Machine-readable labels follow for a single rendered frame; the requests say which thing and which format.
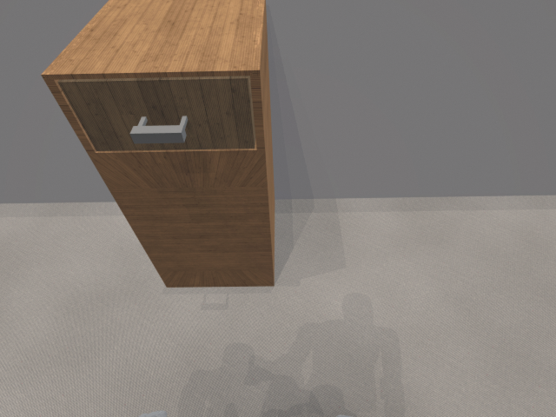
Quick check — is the drawer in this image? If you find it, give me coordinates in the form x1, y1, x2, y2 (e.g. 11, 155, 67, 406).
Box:
58, 76, 255, 151

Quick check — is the cabinet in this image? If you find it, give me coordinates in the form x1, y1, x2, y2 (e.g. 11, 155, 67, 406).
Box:
41, 0, 275, 288

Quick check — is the handle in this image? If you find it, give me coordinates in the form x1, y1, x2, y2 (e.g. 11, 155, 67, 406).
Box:
130, 116, 188, 144

